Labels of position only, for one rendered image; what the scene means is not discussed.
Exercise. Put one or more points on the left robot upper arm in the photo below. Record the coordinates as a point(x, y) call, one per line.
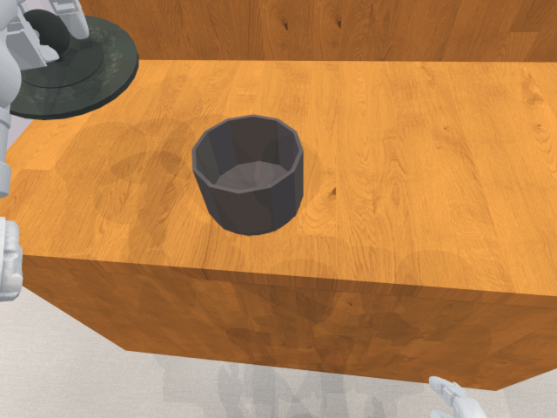
point(11, 256)

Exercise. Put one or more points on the lid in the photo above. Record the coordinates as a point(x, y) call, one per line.
point(88, 75)

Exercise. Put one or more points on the pot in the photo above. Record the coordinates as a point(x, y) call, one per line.
point(250, 171)

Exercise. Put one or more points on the robot right hand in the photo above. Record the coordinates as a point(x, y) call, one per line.
point(455, 396)

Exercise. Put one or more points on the robot left hand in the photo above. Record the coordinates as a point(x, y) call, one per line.
point(23, 42)

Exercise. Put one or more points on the robot left forearm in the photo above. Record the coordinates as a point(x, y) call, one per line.
point(10, 83)

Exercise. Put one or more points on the table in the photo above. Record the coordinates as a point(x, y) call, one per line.
point(426, 240)

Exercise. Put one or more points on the knob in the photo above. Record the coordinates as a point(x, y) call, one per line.
point(52, 30)

